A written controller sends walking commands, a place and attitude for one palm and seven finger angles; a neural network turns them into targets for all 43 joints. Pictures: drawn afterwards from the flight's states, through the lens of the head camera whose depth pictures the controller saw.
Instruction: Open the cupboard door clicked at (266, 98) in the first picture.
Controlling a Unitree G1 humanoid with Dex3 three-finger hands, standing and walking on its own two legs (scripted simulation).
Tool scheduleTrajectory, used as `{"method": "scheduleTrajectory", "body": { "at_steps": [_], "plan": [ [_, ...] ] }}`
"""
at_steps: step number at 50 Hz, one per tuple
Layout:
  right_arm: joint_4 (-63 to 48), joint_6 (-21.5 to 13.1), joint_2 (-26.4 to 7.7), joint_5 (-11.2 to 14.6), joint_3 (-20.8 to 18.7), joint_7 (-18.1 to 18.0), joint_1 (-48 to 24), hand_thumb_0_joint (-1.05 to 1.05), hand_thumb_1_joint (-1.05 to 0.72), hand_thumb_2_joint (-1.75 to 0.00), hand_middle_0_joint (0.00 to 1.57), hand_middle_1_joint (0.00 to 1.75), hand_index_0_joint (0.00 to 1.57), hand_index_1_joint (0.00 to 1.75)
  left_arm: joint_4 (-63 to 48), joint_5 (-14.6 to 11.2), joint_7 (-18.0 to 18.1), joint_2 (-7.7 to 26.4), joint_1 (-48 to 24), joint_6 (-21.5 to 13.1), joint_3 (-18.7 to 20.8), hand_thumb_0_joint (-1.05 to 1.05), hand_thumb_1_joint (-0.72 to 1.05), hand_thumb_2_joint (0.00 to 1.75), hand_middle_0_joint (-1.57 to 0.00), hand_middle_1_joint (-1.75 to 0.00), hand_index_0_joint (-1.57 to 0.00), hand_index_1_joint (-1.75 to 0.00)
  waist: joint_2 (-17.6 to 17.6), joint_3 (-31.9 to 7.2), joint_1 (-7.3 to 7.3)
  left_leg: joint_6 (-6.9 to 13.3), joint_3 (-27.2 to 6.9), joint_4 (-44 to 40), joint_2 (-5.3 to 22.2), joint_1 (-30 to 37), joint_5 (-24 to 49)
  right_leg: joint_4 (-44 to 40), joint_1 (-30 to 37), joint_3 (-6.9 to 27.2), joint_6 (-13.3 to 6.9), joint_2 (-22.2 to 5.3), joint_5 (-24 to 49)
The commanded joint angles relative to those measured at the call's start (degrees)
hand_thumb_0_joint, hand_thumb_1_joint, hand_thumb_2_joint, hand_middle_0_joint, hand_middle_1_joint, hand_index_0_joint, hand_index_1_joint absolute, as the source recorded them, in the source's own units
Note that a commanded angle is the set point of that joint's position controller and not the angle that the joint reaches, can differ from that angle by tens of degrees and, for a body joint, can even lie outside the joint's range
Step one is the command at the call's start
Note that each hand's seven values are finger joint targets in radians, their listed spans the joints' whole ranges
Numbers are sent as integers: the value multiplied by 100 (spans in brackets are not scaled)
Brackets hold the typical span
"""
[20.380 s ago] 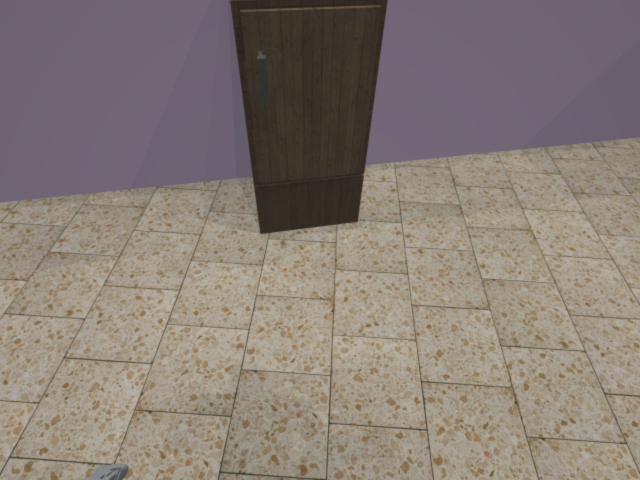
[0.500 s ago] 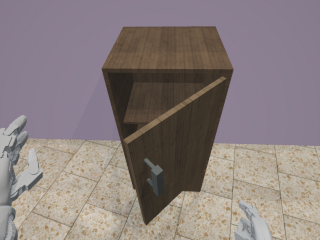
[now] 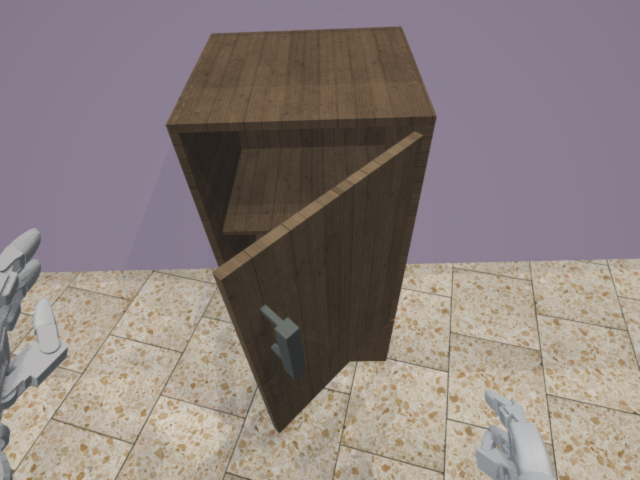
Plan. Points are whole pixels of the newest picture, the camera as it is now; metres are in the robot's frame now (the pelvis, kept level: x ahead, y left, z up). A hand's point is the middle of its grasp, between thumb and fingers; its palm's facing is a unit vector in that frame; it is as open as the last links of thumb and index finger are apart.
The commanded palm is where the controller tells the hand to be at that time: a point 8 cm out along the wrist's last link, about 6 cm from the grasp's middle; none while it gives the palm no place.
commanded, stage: step back with the hand held close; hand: left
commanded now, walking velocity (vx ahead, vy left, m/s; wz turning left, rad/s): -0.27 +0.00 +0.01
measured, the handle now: (281, 341) +0.32 +0.09 -0.05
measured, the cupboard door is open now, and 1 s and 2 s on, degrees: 45 45 45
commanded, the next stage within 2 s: stop stepping back and stand still in 0.80 s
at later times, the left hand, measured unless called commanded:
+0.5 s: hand out of the picture +0.11 +0.31 +0.15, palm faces +0.40 -0.76 -0.51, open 7.4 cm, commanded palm +0.05 +0.34 +0.17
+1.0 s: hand out of the picture -0.02 +0.33 +0.17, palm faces +0.49 -0.76 -0.43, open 7.5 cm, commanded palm -0.09 +0.36 +0.17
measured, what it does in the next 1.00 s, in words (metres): walks backwards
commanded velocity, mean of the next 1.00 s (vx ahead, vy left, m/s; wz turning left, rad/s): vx -0.25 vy -0.01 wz -0.02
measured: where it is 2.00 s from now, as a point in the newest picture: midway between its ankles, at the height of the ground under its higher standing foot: outside the picture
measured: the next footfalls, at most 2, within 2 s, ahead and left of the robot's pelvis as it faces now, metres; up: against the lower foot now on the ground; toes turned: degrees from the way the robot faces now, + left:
right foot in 1.14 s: -0.36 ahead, -0.06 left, +0.00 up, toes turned +1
left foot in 1.26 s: -0.16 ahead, +0.14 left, +0.00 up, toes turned +1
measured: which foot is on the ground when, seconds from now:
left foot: down 0.00-1.00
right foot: down 0.00-0.82, up 0.84-1.00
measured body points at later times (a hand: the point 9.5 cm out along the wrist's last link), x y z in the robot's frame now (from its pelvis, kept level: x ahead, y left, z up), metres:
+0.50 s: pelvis -0.09 +0.04 -0.01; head -0.08 +0.05 +0.44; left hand +0.08 +0.34 +0.18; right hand +0.09 -0.20 -0.08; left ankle +0.01 +0.12 -0.74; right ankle -0.03 -0.09 -0.74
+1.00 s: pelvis -0.21 +0.05 -0.01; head -0.19 +0.09 +0.44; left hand -0.05 +0.37 +0.19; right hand -0.01 -0.16 -0.07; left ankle -0.05 +0.13 -0.74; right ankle -0.31 -0.10 -0.67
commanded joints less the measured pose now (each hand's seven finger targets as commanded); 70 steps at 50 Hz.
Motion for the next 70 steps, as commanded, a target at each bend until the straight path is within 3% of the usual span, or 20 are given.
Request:
{"method": "scheduleTrajectory", "body": {
  "at_steps": [1, 11, 25, 29, 33, 36, 38, 41, 43, 46, 53, 55, 58, 60, 62, 63, 64, 66, 68, 70],
  "plan": [
    [-1016, -133, -564, 21, -289, -77, -569, 0, -90, -90, 20, 30, 20, 30, -1417, -27, 203, 1338, 62, -318, 945, 0, 90, 90, -20, -30, -20, -30, -310, -1105, -24, 229, 36, 98, 109, 726, 2000, -91, -133, 361, 364, -809, 3031],
    [-1166, -58, -594, 52, -351, -139, -531, 0, -90, -90, 20, 30, 20, 30, -1664, -42, 345, 1364, 426, -378, 1067, 0, 90, 90, -20, -30, -20, -30, 94, -992, -42, 238, -207, -159, 254, 126, 1725, 141, -223, 359, 283, -575, 1982],
    [-1225, -469, -722, -26, -360, -135, -365, 0, -90, -90, 20, 30, 20, 30, -1801, 316, 407, 1196, -124, -751, 1154, 0, 90, 90, -20, -30, -20, -30, 695, -374, -38, 743, -1299, -1620, 993, -3269, -3199, 1837, 1147, 162, 357, 103, -60],
    [-1178, -623, -623, -70, -367, -91, -366, 0, -90, -90, 20, 30, 20, 30, -2083, 243, 380, 1315, 5, -853, 1266, 0, 90, 90, -20, -30, -20, -30, 393, -404, -77, 591, -979, -889, 655, -2522, -2608, 1163, 280, 647, 158, -61, -259],
    [-850, -665, -539, -9, -421, 17, -102, 0, -90, -90, 20, 30, 20, 30, -2239, 59, 441, 1301, 30, -932, 1066, 0, 90, 90, -20, -30, -20, -30, -1013, -886, -219, 23, -123, 1520, -145, 177, -523, -412, -2173, 1872, -418, -1289, 65],
    [-655, -607, -457, -59, -430, -13, -131, 0, -90, -90, 20, 30, 20, 30, -1983, 123, 525, 1289, -191, -881, 961, 0, 90, 90, -20, -30, -20, -30, -1158, -671, -297, -22, -94, 1817, -215, 410, -422, -493, -2649, 1819, -469, -1554, 413],
    [-720, -571, -523, -46, -367, -64, -249, 0, -90, -90, 20, 30, 20, 30, -1985, 113, 510, 1296, -423, -827, 925, 0, 90, 90, -20, -30, -20, -30, -568, -293, -280, 103, -459, 379, 83, 76, -290, 96, -2468, 1181, -23, -864, 63],
    [-785, -708, -597, -100, -368, -154, -538, 0, -90, -90, 20, 30, 20, 30, -1884, 197, 479, 1449, -625, -940, 1215, 0, 90, 90, -20, -30, -20, -30, 1291, -454, -143, 769, -2078, -1920, 1676, -2312, -2008, 2894, -233, 353, 367, 269, -897],
    [-740, -770, -574, -176, -422, -93, -424, 0, -90, -90, 20, 30, 20, 30, -1669, 248, 443, 1364, -498, -942, 1381, 0, 90, 90, -20, -30, -20, -30, 1043, -560, -146, 1068, -2453, -2405, 2080, -3230, -3308, 4783, 241, 483, 395, 404, -1060],
    [-758, -844, -522, -85, -495, 60, -463, 0, -90, -90, 20, 30, 20, 30, -2096, 108, 406, 1273, -293, -887, 1185, 0, 90, 90, -20, -30, -20, -30, 166, -996, -11, 817, -1433, -1658, 1584, -1386, -2016, 4366, -844, 294, 316, 216, -1258],
    [-690, -986, -307, -136, -245, 94, -144, 0, -90, -90, 20, 30, 20, 30, -2820, -67, 468, 1370, 247, -694, 1048, 0, 90, 90, -20, -30, -20, -30, 1416, -1325, -42, -649, -69, -1704, 396, 180, -1463, -61, -20, -862, -99, 470, -2026],
    [-553, -845, -314, -125, -241, 87, -57, 0, -90, -90, 20, 30, 20, 30, -2727, -34, 483, 1685, 305, -703, 1332, 0, 90, 90, -20, -30, -20, -30, -382, -1046, -136, -294, 373, 1160, -97, 765, -126, -1328, -1550, 731, -569, -981, -1069],
    [-559, -754, -333, -158, -142, 142, -121, 0, -90, -90, 20, 30, 20, 30, -2658, -136, 564, 2195, -25, -751, 1833, 0, 90, 90, -20, -30, -20, -30, -1197, -1007, -147, -166, -241, 3038, 196, -1015, -66, -1051, -1265, 1748, -1167, -2384, 88],
    [-630, -843, -472, 60, -296, 49, -292, 0, -90, -90, 20, 30, 20, 30, -2036, -48, 484, 1415, -526, -611, 1163, 0, 90, 90, -20, -30, -20, -30, -1458, -367, -203, -21, -191, 2175, 161, -1285, 104, -278, -515, 1338, -719, -1689, 1403],
    [-437, -844, -462, 66, -214, -113, -169, 0, -90, -90, 20, 30, 20, 30, -1529, -41, 487, 1329, -706, -512, 1018, 0, 90, 90, -20, -30, -20, -30, -423, -114, -390, 203, 176, 718, -85, 232, -208, 800, -1260, 540, -339, -1263, 1104],
    [-420, -876, -568, 74, -194, -183, 54, 0, -90, -90, 20, 30, 20, 30, -1366, -54, 475, 1317, -749, -496, 986, 0, 90, 90, -20, -30, -20, -30, 650, -297, -469, 428, -449, 11, 151, 848, -355, 1926, -1627, 113, -53, -773, 538],
    [-465, -930, -660, 9, -167, -188, 75, 0, -90, -90, 20, 30, 20, 30, -1369, -19, 470, 1281, -1091, -542, 891, 0, 90, 90, -20, -30, -20, -30, 1900, -279, -443, 873, -2309, -766, 1232, 1131, -653, 3172, -2460, -267, 249, -164, -1122],
    [-485, -1130, -383, -108, -4, -156, -34, 0, -90, -90, 20, 30, 20, 30, -1042, 81, 443, 1618, -1281, -706, 1010, 0, 90, 90, -20, -30, -20, -30, 980, 154, -366, 1131, -3823, -1695, 1877, 270, -1597, 4554, -2860, 423, 111, -219, -1749],
    [-430, -1109, -476, -68, -179, -53, -95, 0, -90, -90, 20, 30, 20, 30, -1219, 103, 400, 1395, -854, -647, 893, 0, 90, 90, -20, -30, -20, -30, -399, -105, -211, 941, -2776, -1869, 1611, -676, -2524, 4337, -1978, 290, 122, -350, -1360],
    [-552, -1053, -526, -68, -225, 11, -246, 0, -90, -90, 20, 30, 20, 30, -1514, 91, 375, 1205, 116, -595, 890, 0, 90, 90, -20, -30, -20, -30, 47, -293, -53, 678, -1314, -2022, 1123, -1745, -2610, 3619, -714, -226, 135, -276, -940]
  ]
}}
